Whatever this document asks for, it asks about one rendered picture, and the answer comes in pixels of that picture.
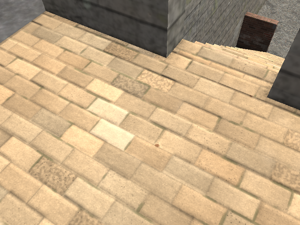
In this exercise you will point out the stairs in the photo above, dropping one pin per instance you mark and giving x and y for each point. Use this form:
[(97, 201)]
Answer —
[(261, 59)]

